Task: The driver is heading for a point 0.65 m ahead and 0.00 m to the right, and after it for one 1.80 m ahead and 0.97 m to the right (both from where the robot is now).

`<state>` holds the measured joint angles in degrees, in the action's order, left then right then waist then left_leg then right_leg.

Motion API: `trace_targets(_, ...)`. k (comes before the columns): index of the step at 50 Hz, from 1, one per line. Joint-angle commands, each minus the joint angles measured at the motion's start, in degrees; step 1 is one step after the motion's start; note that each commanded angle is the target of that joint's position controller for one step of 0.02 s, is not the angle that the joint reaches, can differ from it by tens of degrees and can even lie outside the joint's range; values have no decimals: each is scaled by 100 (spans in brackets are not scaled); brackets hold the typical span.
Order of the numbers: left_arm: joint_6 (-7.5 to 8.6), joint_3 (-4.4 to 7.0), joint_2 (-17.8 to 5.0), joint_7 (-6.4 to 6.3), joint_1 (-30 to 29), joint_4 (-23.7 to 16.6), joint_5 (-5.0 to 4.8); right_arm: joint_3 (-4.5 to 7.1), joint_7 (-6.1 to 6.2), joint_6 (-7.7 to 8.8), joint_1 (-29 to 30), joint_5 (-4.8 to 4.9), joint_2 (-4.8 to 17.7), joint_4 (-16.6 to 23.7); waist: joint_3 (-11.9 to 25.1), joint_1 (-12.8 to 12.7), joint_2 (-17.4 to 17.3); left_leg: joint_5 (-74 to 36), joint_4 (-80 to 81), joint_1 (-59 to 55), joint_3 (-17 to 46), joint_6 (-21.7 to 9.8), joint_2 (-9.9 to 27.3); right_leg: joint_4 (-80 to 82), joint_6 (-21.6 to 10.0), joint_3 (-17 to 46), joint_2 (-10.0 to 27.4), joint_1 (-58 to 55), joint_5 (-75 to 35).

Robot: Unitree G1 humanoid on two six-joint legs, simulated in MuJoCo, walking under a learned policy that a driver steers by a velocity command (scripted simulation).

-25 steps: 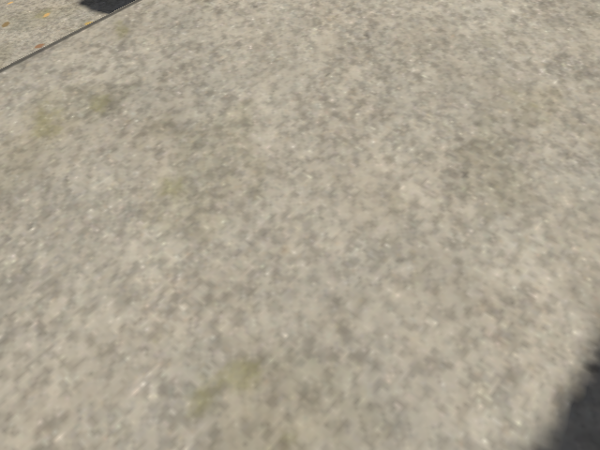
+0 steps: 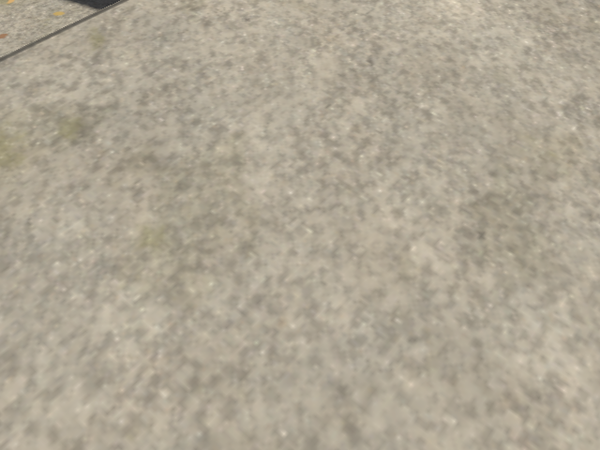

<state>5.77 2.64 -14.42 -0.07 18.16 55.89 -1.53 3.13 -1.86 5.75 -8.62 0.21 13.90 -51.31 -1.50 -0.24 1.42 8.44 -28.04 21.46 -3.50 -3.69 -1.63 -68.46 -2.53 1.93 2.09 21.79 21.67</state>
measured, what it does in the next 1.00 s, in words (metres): walks ahead: right foot, then left foot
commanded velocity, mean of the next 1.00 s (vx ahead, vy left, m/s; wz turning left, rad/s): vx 0.46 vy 0.00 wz -0.05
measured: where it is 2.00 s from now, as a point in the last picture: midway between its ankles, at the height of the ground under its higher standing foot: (320, 388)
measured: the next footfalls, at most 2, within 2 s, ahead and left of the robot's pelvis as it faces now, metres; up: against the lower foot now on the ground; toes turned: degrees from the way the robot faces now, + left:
right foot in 0.44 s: +0.42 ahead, -0.15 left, +0.00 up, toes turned -3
left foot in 0.96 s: +0.71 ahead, +0.08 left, +0.00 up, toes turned -2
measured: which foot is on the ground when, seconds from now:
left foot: down 0.00-0.44, up 0.46-0.94, down 0.96-1.00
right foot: up 0.00-0.42, down 0.44-0.96, up 0.98-1.00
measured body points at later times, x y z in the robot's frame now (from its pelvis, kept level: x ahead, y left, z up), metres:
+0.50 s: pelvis +0.28 -0.05 -0.01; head +0.31 -0.06 +0.44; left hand +0.47 +0.19 -0.11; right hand +0.24 -0.32 -0.16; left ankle +0.09 +0.08 -0.68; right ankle +0.38 -0.15 -0.73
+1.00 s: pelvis +0.53 -0.02 -0.01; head +0.57 -0.01 +0.44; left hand +0.52 +0.24 -0.16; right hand +0.73 -0.27 -0.11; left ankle +0.67 +0.08 -0.74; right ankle +0.38 -0.15 -0.71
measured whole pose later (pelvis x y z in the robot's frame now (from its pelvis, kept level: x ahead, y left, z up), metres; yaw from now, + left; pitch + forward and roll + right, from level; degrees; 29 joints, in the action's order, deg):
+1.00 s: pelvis +0.53 -0.02 -0.01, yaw -4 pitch +2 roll -2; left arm 2.8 3.4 -14.0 -1.2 20.7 56.5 -0.5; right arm 3.0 -0.5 6.1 0.5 -1.2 13.3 -49.0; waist -2.2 -4.2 -0.6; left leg 0.8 -28.5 28.7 -0.2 -1.5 1.9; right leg -37.2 0.0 1.8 -1.7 7.2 29.2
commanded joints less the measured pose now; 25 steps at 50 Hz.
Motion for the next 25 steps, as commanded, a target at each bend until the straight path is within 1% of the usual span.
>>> trace_targets(1, -6, 169, -440, -70, 54, -378, 44, 52, -28, 74, -219, -79, 388, 115, 407, -40, -611, -429, 1761, -1181, 1753, -918, 1452, 74, -56, 234, 634, 1191, -619)
trace_targets(2, -69, 158, -309, -78, 142, -354, 55, 68, -23, 90, -323, -67, 446, 47, 355, -86, -609, -604, 1881, -1011, 1590, -975, 1409, 214, -27, 183, 655, 1106, -686)
trace_targets(3, -110, 165, -287, -87, 90, -385, 67, 89, 0, 104, -429, -58, 538, -16, 263, -112, -575, -763, 1983, -926, 1447, -1021, 1396, 385, 15, 155, 680, 1183, -826)
trace_targets(5, -142, 194, -346, -106, -330, -542, 105, 128, 78, 104, -615, -58, 716, -100, 95, -63, -460, -978, 2112, -1013, 1293, -1052, 1415, 926, 122, 143, 719, 1608, -1320)
trace_targets(7, -133, 203, -335, -94, -764, -680, 130, 125, 149, 65, -818, -39, 740, -173, 17, 44, -420, -1091, 2153, -1229, 1152, -979, 1382, 1573, 192, 123, 709, 1914, -1910)
trace_targets(11, -85, 149, -208, -14, -1527, -882, 98, 115, 210, 19, -1154, 19, 791, -295, -129, 280, -461, -985, 2194, -1455, 803, -781, 1224, 2861, 195, -69, 500, 1767, -2793)
trace_targets(13, -70, 118, -193, 37, -1877, -983, 69, 121, 218, -6, -1368, 44, 820, -395, -230, 408, -452, -895, 2152, -1717, 774, -771, 1286, 3249, 192, -140, 413, 1762, -2829)
trace_targets(15, -44, 93, -200, 104, -2182, -1104, 44, 134, 223, -58, -1560, 54, 835, -503, -336, 504, -448, -947, 1999, -2110, 786, -781, 1430, 3526, 155, -161, 354, 1881, -2637)
trace_targets(17, -4, 80, -231, 181, -2377, -1224, 28, 163, 244, -117, -1648, 67, 871, -582, -395, 506, -482, -1138, 1777, -2474, 834, -749, 1605, 3741, 54, -155, 313, 1928, -2306)
trace_targets(19, 35, 107, -344, 236, -2252, -1248, 19, 201, 265, -165, -1574, 82, 937, -601, -296, 349, -574, -1691, 1475, -2679, 848, -658, 1715, 3913, -96, -221, 206, 1572, -1899)
trace_targets(20, 50, 158, -460, 240, -1962, -1186, 24, 219, 270, -185, -1455, 84, 991, -576, -113, 161, -654, -2462, 1166, -2677, 793, -591, 1685, 3975, -188, -340, 57, 1047, -1735)
trace_targets(21, 58, 255, -621, 225, -1344, -1006, 44, 215, 270, -211, -1296, 92, 992, -541, 256, -197, -669, -3398, 478, -2559, 616, -481, 1503, 4097, -317, -520, -153, 128, -1770)
trace_targets(22, 56, 405, -929, 183, -315, -687, 68, 155, 265, -222, -1235, 59, 840, -479, 905, -617, -534, -3464, -723, -1969, 381, -307, 1174, 4002, -524, -408, -81, -1384, -1943)
trace_targets(23, 45, 536, -1458, 135, 628, -513, 182, 16, 238, -164, -1618, -21, 420, -352, 1852, -672, 397, -1569, -2902, -1, 68, 30, 560, 3935, -1191, 1515, 1339, -3677, -1759)
trace_targets(24, 21, 492, -1428, 169, 843, -428, 135, -126, 188, -23, -1950, -4, 2, -425, 2446, -548, 1434, 2405, -4244, 1475, 616, 184, -214, 4822, -1707, 3749, 2128, -4663, -936)
trace_targets(25, 30, 355, -971, 163, 601, -459, 90, 42, 157, 85, -1446, 165, 643, -362, 1907, -620, 967, 2351, -4833, 2076, 1078, 60, 151, 5023, -1427, 3478, 1918, -4258, -483)
Keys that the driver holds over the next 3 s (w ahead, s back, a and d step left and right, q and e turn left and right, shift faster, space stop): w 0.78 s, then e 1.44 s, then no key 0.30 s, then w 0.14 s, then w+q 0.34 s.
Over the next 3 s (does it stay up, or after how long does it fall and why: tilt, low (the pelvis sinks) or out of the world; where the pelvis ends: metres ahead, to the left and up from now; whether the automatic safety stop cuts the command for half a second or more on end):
stays up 0.66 -0.12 0.01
